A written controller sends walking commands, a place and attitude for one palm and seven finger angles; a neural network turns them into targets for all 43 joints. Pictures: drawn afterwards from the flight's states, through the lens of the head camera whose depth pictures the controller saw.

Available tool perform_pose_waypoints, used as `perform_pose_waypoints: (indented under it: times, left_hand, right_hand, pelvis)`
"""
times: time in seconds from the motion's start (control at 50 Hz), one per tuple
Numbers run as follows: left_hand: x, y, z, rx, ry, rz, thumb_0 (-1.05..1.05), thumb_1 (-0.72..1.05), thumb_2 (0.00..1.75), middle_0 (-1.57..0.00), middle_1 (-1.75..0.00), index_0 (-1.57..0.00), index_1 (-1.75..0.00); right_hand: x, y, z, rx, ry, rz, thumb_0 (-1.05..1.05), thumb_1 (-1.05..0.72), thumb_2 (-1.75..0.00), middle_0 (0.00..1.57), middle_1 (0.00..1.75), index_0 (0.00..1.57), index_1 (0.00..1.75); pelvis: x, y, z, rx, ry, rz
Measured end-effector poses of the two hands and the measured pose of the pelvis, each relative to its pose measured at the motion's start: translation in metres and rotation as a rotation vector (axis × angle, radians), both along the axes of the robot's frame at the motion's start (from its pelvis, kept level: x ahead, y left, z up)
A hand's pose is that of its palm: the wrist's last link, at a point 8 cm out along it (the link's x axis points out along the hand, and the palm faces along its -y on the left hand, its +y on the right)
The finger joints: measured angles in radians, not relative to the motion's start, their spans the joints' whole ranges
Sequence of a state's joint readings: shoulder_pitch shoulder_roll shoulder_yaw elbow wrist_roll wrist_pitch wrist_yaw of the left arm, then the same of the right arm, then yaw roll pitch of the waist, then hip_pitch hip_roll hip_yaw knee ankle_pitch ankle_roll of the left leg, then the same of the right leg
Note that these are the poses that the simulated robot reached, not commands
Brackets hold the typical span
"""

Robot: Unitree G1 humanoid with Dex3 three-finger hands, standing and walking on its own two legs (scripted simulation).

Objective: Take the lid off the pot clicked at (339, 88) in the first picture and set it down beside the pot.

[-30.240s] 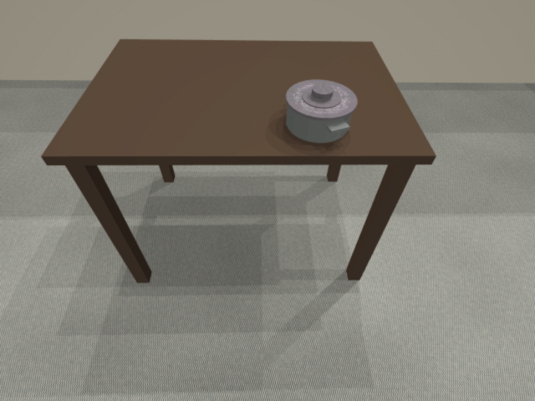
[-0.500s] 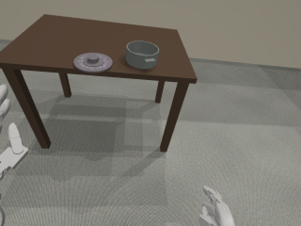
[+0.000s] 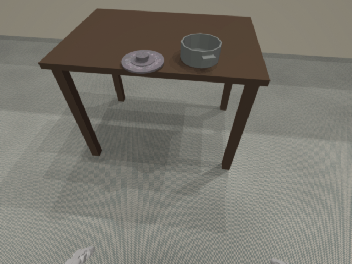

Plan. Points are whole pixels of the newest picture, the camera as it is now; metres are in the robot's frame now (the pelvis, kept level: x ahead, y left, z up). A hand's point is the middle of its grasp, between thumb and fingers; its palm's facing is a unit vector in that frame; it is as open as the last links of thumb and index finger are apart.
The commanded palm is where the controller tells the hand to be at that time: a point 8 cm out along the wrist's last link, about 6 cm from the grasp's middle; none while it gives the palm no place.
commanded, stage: stop stepping back and stand still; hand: left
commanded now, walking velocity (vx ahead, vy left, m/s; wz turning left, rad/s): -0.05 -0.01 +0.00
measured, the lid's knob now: (142, 56) +0.90 +0.12 +0.02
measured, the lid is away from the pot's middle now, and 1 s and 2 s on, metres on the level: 0.26 0.26 0.26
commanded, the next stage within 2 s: let the arm hang, fingers relaxed in 1.02 s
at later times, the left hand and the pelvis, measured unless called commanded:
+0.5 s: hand out of the picture +0.09 +0.18 -0.13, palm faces +0.02 -0.98 -0.22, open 7.3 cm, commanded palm none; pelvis +0.06 +0.00 +0.04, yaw -2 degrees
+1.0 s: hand out of the picture +0.09 +0.19 -0.13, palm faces -0.04 -0.98 -0.21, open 7.3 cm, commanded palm none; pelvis +0.06 +0.02 +0.05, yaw -3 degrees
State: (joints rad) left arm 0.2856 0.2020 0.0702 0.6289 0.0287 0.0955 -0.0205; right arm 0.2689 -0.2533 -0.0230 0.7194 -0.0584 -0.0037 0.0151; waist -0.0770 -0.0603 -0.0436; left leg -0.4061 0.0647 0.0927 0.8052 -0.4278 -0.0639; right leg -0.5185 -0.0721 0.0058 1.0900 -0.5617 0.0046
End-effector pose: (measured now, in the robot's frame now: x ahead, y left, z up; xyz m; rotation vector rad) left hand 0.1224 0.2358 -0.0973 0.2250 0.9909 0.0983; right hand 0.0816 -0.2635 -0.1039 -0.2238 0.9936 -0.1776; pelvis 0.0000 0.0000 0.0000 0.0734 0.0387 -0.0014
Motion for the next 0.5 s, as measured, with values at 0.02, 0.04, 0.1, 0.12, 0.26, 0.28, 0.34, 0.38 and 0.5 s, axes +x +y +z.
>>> perform_pose_waypoints:
  times: [0.02,0.04,0.1,0.12,0.26,0.28,0.34,0.38,0.5]
  left_hand:
    - [-0.010,-0.017,-0.011,-0.042,0.064,-0.007,0.01,0.91,0.90,-0.19,-0.30,-0.19,-0.30]
    - [-0.020,-0.031,-0.020,-0.080,0.100,-0.001,0.01,0.91,0.90,-0.19,-0.30,-0.19,-0.30]
    - [-0.026,-0.036,-0.019,-0.082,0.055,0.104,-0.06,0.98,0.90,-0.21,-0.30,-0.20,-0.30]
    - [-0.029,-0.034,-0.015,-0.067,0.071,0.111,-0.08,0.99,0.90,-0.21,-0.30,-0.21,-0.30]
    - [-0.058,-0.010,0.008,0.039,0.297,0.123,-0.05,0.96,0.90,-0.20,-0.30,-0.20,-0.30]
    - [-0.060,-0.007,0.008,0.044,0.318,0.127,-0.04,0.95,0.90,-0.20,-0.30,-0.20,-0.30]
    - [-0.060,-0.001,0.003,0.038,0.354,0.138,-0.02,0.93,0.90,-0.20,-0.30,-0.20,-0.30]
    - [-0.056,0.000,0.000,0.027,0.363,0.144,-0.01,0.92,0.90,-0.20,-0.30,-0.20,-0.30]
    - [-0.036,-0.011,-0.001,-0.015,0.347,0.121,0.00,0.93,0.90,-0.20,-0.30,-0.20,-0.30]
  right_hand:
    - [-0.008,-0.004,-0.003,-0.004,0.047,-0.003,0.01,-0.91,-0.90,0.20,0.30,0.20,0.29]
    - [-0.014,-0.009,-0.008,-0.008,0.096,-0.001,0.01,-0.91,-0.90,0.20,0.30,0.20,0.29]
    - [-0.027,-0.018,-0.017,-0.011,0.266,0.007,0.01,-0.91,-0.90,0.20,0.30,0.20,0.29]
    - [-0.027,-0.019,-0.016,-0.008,0.301,0.005,0.01,-0.91,-0.90,0.20,0.30,0.20,0.29]
    - [0.003,0.003,0.000,0.070,0.278,-0.053,0.01,-0.91,-0.90,0.20,0.30,0.19,0.29]
    - [0.009,0.009,0.001,0.083,0.265,-0.055,0.01,-0.91,-0.90,0.20,0.30,0.19,0.29]
    - [0.024,0.027,0.000,0.110,0.232,-0.050,0.01,-0.91,-0.90,0.20,0.30,0.19,0.29]
    - [0.031,0.036,0.000,0.113,0.225,-0.050,0.01,-0.92,-0.90,0.20,0.30,0.20,0.29]
    - [0.043,0.048,0.004,0.110,0.215,-0.058,0.00,-0.93,-0.90,0.20,0.30,0.20,0.29]
  pelvis:
    - [0.002,-0.005,0.000,-0.005,0.003,0.004]
    - [0.005,-0.009,-0.001,-0.009,0.006,0.010]
    - [0.011,-0.019,0.003,-0.037,0.003,0.034]
    - [0.014,-0.020,0.007,-0.048,0.003,0.039]
    - [0.036,-0.016,0.036,-0.057,0.014,0.006]
    - [0.039,-0.015,0.038,-0.060,0.012,0.001]
    - [0.048,-0.010,0.036,-0.082,0.000,-0.009]
    - [0.053,-0.007,0.037,-0.078,-0.008,-0.012]
    - [0.062,0.002,0.042,-0.082,-0.021,-0.024]
